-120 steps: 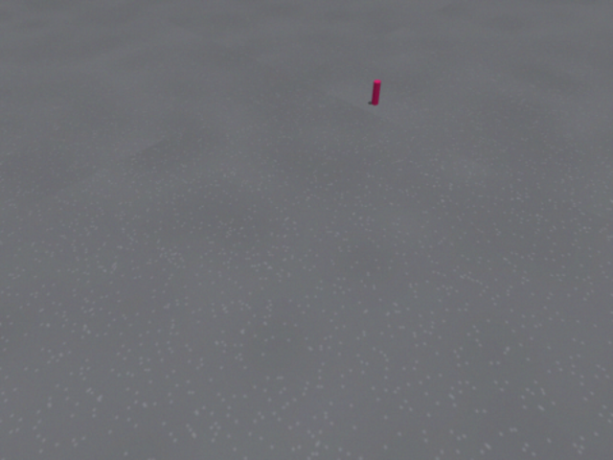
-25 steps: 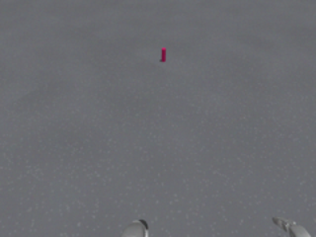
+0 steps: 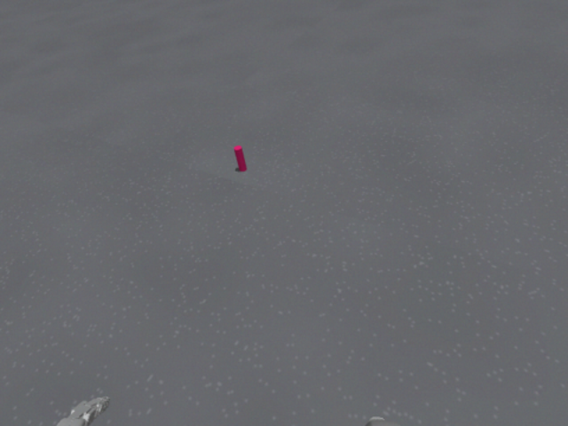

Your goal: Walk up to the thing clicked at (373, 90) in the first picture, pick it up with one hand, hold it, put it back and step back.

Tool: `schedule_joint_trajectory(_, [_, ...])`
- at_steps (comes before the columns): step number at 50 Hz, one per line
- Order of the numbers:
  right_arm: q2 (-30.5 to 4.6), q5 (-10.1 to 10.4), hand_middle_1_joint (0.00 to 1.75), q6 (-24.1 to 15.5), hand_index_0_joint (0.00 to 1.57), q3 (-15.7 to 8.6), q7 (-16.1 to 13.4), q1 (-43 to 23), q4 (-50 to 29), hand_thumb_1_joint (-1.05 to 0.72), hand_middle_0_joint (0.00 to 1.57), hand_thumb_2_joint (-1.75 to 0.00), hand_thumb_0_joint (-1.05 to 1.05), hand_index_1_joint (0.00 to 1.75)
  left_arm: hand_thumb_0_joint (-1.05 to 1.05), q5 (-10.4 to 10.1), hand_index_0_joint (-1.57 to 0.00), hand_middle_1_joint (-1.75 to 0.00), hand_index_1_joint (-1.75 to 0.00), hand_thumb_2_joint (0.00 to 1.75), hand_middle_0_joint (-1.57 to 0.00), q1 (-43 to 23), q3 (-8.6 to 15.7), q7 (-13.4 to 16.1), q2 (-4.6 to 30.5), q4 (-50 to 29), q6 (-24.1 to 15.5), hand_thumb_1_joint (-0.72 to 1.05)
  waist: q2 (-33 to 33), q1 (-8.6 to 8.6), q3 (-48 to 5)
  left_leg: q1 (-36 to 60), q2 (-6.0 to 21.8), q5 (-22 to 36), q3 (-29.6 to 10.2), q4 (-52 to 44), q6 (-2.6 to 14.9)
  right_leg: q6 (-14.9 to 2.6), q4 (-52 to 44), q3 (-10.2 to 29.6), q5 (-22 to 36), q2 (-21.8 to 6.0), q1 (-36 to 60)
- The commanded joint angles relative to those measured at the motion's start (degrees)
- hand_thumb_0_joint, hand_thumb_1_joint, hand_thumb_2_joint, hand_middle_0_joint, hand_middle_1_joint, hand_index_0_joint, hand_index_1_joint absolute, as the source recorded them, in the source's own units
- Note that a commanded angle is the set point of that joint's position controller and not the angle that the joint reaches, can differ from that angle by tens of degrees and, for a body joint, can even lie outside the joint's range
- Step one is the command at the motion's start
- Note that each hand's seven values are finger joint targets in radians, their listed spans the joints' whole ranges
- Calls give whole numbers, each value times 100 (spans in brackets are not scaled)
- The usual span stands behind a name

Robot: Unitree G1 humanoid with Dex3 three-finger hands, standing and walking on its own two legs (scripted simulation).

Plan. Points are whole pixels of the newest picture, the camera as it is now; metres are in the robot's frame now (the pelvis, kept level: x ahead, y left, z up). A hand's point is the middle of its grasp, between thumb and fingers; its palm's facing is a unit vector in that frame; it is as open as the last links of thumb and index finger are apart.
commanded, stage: walk up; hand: left
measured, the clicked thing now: (240, 158) +1.62 +0.31 -0.66
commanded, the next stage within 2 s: none
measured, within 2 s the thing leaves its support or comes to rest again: neither
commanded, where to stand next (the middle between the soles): +1.26 +0.11 m, yaw -1 degrees
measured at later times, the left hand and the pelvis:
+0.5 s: hand (132, 369) +0.28 +0.32 -0.14, palm faces +0.03 -0.93 -0.37, open 7.4 cm; pelvis +0.28 +0.03 +0.01, yaw +1 degrees
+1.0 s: hand (186, 210) +0.64 +0.27 -0.09, palm faces +0.00 -0.92 -0.40, open 7.4 cm; pelvis +0.52 +0.00 +0.02, yaw +1 degrees
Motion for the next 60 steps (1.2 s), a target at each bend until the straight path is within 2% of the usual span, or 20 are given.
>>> schedule_joint_trajectory(1, [-1201,6,30,-255,20,-214,-120,-520,-800,-90,20,-90,0,30,0,-175,-20,-30,-30,90,-20,1336,508,296,2164,-110,-107,90,-1578,876,-411,-3901,-574,291,-604,3283,115,-1201,-3138,4670,-1399,-2166,3436])
schedule_joint_trajectory(5, [-869,162,30,-120,20,-147,-38,-350,-586,-90,20,-90,0,30,0,-156,-20,-30,-30,90,-20,456,288,392,1443,-206,-208,90,-1291,199,83,-2844,-218,1582,-915,2126,243,-621,-2734,1528,884,-969,1826])
schedule_joint_trajectory(12, [-805,-19,30,43,20,-237,200,-1156,-891,-90,20,-90,0,30,0,-50,-20,-30,-30,90,-20,533,274,371,1424,-379,-345,90,-855,278,429,-3027,-250,2282,-645,232,-147,-1044,-3466,788,-529,-1026,1518])
schedule_joint_trajectory(17, [-659,-52,30,-78,20,-218,304,-1805,-1016,-90,20,-90,0,30,0,-23,-20,-30,-30,90,-20,874,293,355,1442,-225,-259,90,-742,513,260,-2150,-276,2645,-168,-1214,57,-875,-2856,377,363,-997,1958])
schedule_joint_trajectory(19, [-687,-64,30,-77,20,-281,272,-1440,-894,-90,20,-90,0,30,0,-1,-20,-30,-30,90,-20,788,301,376,1552,-234,-199,90,-774,283,89,-1600,-329,2372,-100,-1323,200,-885,-2456,493,784,-1203,1986])
schedule_joint_trajectory(21, [-1038,-163,30,-122,20,-436,176,-270,-513,-90,20,-90,0,30,0,-14,-20,-30,-30,90,-20,876,190,412,1310,-282,-146,90,115,-253,-538,31,-652,1869,51,-1511,461,-642,-455,-32,1662,-655,1571])
schedule_joint_trajectory(22, [-1413,-263,30,-149,20,-583,90,515,-343,-90,20,-90,0,30,0,-42,-20,-30,-30,90,-20,1168,31,426,900,-315,-114,90,983,-577,-1015,1217,24,875,-998,-1775,809,-401,1255,-202,1030,-277,486])
schedule_joint_trajectory(23, [-1792,-226,30,-180,20,-672,3,509,-559,-90,20,-90,0,30,0,-108,-20,-30,-30,90,-20,1355,-72,399,485,-411,-106,90,2033,-417,-1077,1970,1350,375,-3564,-2287,1177,-117,2527,-24,-1922,594,-1076])
schedule_joint_trajectory(24, [-1867,8,30,-180,20,-665,-6,222,-659,-90,20,-90,0,30,0,-113,-20,-30,-30,90,-20,1222,60,506,1227,-325,-58,90,1138,-411,-1164,1904,1719,121,-4573,-2873,1715,-303,2931,529,-1877,416,-1413])
schedule_joint_trajectory(27, [-1285,113,30,-210,20,-419,-103,-427,-792,-90,20,-90,0,30,0,-146,-20,-30,-30,90,-20,808,-5,415,1185,-156,-110,90,58,-72,-165,260,924,2549,-2197,-2803,968,-239,2515,1126,-635,-44,-784])
schedule_joint_trajectory(29, [-1076,156,30,-277,20,-315,-112,-459,-783,-90,20,-90,0,30,0,-193,-20,-30,-30,90,-20,1041,4,353,1039,-65,-48,90,216,118,-54,-202,695,3605,-1361,-2839,991,-124,2161,826,-432,-161,-418])
schedule_joint_trajectory(34, [-1069,72,30,-370,20,-282,-108,-574,-950,-90,20,-90,0,30,0,-88,-20,-30,-30,90,-20,502,-15,204,856,-314,42,90,356,166,393,-481,603,3924,-655,-3087,1296,129,709,395,-35,-319,-498])
schedule_joint_trajectory(40, [-1141,49,30,-288,20,-324,-70,-529,-1010,-90,20,-90,0,30,0,-47,-20,-30,-30,90,-20,9,81,127,770,-357,34,90,414,79,158,-715,387,3261,-381,-2710,1009,-66,-799,4,1005,-16,791])
schedule_joint_trajectory(44, [-943,38,30,-216,20,-259,-126,-451,-1104,-90,20,-90,0,30,0,-16,-20,-30,-30,90,-20,971,262,235,1075,-24,-34,90,-515,623,-467,-1080,70,3334,-137,-679,710,-305,-1315,10,401,168,2601])
schedule_joint_trajectory(45, [-621,39,30,-219,20,-139,-107,-63,-1102,-90,20,-90,0,30,0,25,-20,-30,-30,90,-20,1522,389,306,1398,56,-90,90,-1417,816,-881,-1754,-406,2582,177,796,515,-441,-1675,900,-288,-443,3459])
schedule_joint_trajectory(46, [-369,37,30,-194,20,-36,-91,252,-1144,-90,20,-90,0,30,0,32,-20,-30,-30,90,-20,1691,466,367,1799,-49,-127,90,-2174,738,-941,-2875,-988,136,-39,1878,319,-835,-2222,3186,-571,-1847,4021])
schedule_joint_trajectory(47, [-957,38,30,-124,20,-177,-163,95,-1011,-90,20,-90,0,30,0,-83,-20,-30,-30,90,-20,1489,441,387,1901,-41,-95,90,-1645,762,-719,-3336,-886,-64,-416,2374,279,-1266,-2644,4107,-911,-2229,3892])
schedule_joint_trajectory(49, [-1060,59,30,-126,20,-204,-188,-393,-878,-90,20,-90,0,30,0,-133,-20,-30,-30,90,-20,1099,348,429,1607,-208,-102,90,-1030,647,-122,-3294,-623,519,-975,2634,259,-1295,-2843,3335,-250,-1921,2877])
schedule_joint_trajectory(53, [-772,77,30,28,20,-167,-58,34,-654,-90,20,-90,0,30,0,-113,-20,-30,-30,90,-20,531,191,443,1184,-300,-179,90,-1201,151,252,-2537,-543,1454,-872,1696,194,-707,-2906,1204,665,-917,1701])
schedule_joint_trajectory(60, [-729,-75,30,108,20,-257,133,-848,-876,-90,20,-90,0,30,0,-1,-20,-30,-30,90,-20,732,274,418,1330,-450,-234,90,-1027,350,546,-3024,-264,2115,-756,100,-160,-1026,-3435,885,-959,-1125,1664])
